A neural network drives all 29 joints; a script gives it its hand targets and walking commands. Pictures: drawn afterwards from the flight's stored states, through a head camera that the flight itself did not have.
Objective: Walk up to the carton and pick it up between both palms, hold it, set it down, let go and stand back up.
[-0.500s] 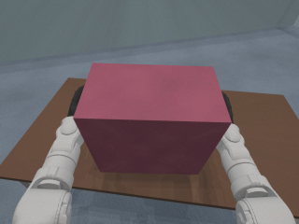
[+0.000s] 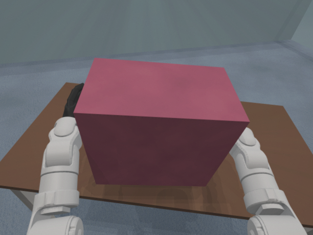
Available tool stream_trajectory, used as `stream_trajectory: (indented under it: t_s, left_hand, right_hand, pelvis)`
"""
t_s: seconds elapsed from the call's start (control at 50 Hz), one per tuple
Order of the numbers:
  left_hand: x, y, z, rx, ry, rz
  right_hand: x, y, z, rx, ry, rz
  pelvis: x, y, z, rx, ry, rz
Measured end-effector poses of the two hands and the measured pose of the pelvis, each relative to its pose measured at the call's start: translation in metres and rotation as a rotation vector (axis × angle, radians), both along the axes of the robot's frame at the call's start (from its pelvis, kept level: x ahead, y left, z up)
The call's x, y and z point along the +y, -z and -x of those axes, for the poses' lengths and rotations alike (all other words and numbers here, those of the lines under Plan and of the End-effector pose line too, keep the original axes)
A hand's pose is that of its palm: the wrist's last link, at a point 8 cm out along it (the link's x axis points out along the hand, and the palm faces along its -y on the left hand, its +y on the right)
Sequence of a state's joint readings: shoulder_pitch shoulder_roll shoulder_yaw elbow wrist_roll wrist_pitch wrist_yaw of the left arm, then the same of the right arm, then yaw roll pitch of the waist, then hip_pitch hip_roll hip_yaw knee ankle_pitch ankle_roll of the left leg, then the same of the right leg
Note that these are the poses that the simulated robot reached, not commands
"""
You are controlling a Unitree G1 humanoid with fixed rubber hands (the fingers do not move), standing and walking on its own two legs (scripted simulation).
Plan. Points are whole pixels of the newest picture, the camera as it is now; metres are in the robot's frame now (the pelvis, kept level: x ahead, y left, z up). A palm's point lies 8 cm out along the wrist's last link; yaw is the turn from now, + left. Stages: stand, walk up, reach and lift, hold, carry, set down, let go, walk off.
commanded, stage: reach and lift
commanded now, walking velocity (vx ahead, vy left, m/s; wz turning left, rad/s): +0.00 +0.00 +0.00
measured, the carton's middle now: (156, 129) +0.36 +0.00 +0.11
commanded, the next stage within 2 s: hold in 1.30 s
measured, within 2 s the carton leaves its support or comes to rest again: neither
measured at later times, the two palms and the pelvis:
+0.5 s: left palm (66, 108) +0.35 +0.20 +0.20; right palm (243, 113) +0.35 -0.21 +0.19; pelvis -0.01 +0.00 +0.00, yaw +0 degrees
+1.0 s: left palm (70, 101) +0.35 +0.19 +0.22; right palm (252, 108) +0.34 -0.22 +0.20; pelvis -0.02 +0.00 +0.00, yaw -2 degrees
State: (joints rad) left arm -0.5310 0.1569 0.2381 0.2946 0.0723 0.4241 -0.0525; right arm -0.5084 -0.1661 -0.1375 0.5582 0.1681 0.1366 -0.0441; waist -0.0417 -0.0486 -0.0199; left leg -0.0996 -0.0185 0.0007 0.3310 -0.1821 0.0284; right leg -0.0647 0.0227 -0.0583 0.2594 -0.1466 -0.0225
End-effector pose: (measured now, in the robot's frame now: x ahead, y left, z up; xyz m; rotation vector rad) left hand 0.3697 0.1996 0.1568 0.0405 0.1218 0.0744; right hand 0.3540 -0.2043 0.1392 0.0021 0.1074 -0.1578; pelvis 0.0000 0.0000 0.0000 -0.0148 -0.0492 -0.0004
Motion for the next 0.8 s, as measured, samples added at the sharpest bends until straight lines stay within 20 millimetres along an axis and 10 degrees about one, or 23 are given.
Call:
stream_trajectory:
  t_s: [0.8]
  left_hand:
    - [-0.009, -0.052, 0.021, 0.021, -0.024, 0.004]
  right_hand:
    - [-0.010, -0.057, 0.013, 0.015, -0.012, -0.029]
  pelvis:
    - [0.000, 0.000, 0.015, -0.007, 0.015, -0.003]
